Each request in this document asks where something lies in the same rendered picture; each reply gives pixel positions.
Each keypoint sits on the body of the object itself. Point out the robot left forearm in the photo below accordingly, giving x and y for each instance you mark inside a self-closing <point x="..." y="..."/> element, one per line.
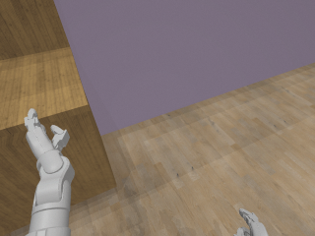
<point x="52" y="198"/>

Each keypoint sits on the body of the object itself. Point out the counter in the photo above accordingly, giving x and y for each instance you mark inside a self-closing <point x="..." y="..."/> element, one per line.
<point x="38" y="71"/>

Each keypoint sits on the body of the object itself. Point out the robot right hand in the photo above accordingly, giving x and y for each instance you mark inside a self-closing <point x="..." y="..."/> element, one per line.
<point x="256" y="228"/>

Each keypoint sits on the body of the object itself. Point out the robot left hand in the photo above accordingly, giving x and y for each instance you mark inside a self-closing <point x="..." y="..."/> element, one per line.
<point x="38" y="139"/>

